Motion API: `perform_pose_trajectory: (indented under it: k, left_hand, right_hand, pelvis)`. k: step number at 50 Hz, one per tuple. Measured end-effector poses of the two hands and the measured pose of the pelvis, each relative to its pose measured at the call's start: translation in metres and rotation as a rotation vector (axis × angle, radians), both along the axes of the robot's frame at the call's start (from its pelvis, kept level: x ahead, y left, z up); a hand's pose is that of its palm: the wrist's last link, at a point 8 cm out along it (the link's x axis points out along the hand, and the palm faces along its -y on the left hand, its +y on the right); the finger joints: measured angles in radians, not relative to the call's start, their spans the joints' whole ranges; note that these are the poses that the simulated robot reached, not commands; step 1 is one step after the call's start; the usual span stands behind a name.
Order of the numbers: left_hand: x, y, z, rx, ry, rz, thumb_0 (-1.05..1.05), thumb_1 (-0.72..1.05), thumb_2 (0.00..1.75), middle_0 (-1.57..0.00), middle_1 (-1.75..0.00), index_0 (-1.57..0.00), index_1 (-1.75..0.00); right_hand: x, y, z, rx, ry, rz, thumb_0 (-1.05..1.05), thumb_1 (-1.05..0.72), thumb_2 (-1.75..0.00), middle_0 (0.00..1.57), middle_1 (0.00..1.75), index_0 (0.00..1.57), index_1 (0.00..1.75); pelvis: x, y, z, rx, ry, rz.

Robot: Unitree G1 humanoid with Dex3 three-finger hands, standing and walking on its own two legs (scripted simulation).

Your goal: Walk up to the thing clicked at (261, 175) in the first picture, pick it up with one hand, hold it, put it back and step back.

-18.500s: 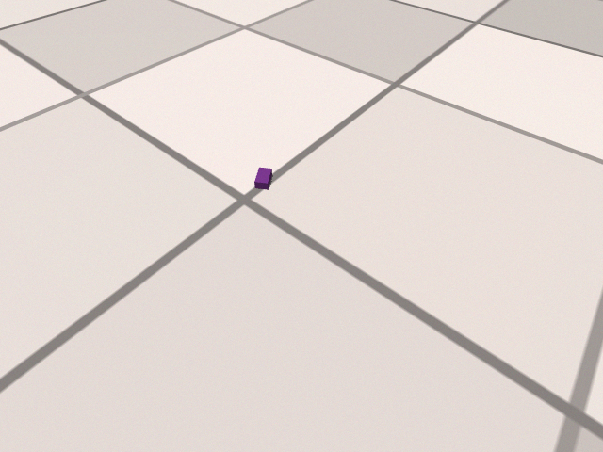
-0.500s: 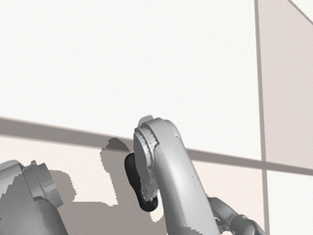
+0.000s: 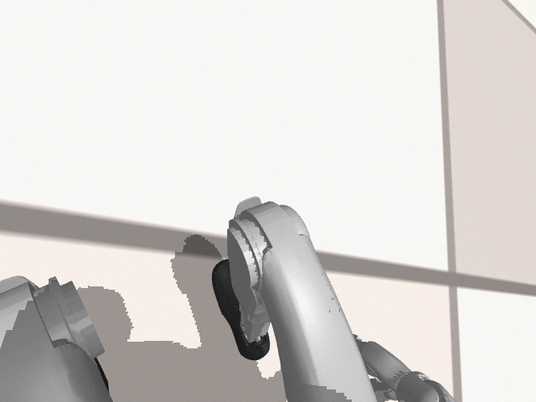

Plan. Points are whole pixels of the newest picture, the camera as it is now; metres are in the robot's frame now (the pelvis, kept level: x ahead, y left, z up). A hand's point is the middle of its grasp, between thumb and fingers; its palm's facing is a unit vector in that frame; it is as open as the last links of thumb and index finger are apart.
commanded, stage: settle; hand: left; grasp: from above
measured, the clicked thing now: out of the picture +0.46 +0.35 -0.27
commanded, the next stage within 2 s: lift in 0.86 s
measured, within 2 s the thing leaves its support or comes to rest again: leaves its support in 0.24 s
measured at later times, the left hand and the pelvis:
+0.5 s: hand out of the picture +0.45 +0.37 -0.17, palm faces -0.38 -0.11 -0.92, open 9.2 cm; pelvis +0.00 +0.00 +0.01, yaw +2 degrees
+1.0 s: hand out of the picture +0.43 +0.36 -0.10, palm faces -0.44 -0.08 -0.90, open 9.1 cm; pelvis -0.01 -0.01 +0.03, yaw +6 degrees
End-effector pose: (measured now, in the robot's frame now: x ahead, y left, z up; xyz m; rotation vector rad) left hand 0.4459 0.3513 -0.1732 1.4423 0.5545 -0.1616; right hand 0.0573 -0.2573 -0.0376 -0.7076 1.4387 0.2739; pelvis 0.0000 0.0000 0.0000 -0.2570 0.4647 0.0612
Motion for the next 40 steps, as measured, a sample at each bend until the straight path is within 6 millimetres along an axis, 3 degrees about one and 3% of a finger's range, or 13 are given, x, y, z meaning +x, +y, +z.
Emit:
perform_pose_trajectory:
  k: [13, 23, 30, 40]
  left_hand:
    - [0.001, 0.004, 0.008, 0.0, -0.017, -0.002, 0.02, 0.13, 0.32, -0.8, -0.35, -0.84, -0.32]
    - [0.002, 0.016, 0.054, 0.033, -0.065, 0.0, 0.02, 0.12, 0.3, -0.85, -0.31, -0.88, -0.29]
    - [-0.002, 0.017, 0.085, 0.055, -0.004, -0.005, 0.02, 0.12, 0.27, -0.86, -0.28, -0.89, -0.27]
    - [-0.003, 0.007, 0.111, 0.029, 0.009, -0.042, 0.02, 0.13, 0.25, -0.88, -0.24, -0.9, -0.25]
  right_hand:
    - [0.006, -0.001, 0.0, -0.007, -0.016, -0.022, 0.0, -0.91, -0.9, 0.2, 0.3, 0.2, 0.3]
    - [0.027, -0.002, -0.005, 0.027, -0.088, -0.07, 0.0, -0.91, -0.9, 0.2, 0.3, 0.2, 0.3]
    - [0.04, -0.001, -0.009, 0.066, -0.132, -0.118, 0.0, -0.91, -0.9, 0.2, 0.3, 0.2, 0.3]
    - [0.036, -0.009, -0.007, 0.05, -0.134, -0.168, 0.0, -0.91, -0.9, 0.2, 0.3, 0.2, 0.3]
  pelvis:
    - [0.001, 0.0, 0.002, -0.002, 0.016, 0.005]
    - [0.002, 0.001, 0.008, 0.006, 0.057, 0.024]
    - [0.001, 0.001, 0.018, 0.025, 0.087, 0.04]
    - [-0.005, -0.005, 0.027, 0.048, 0.092, 0.055]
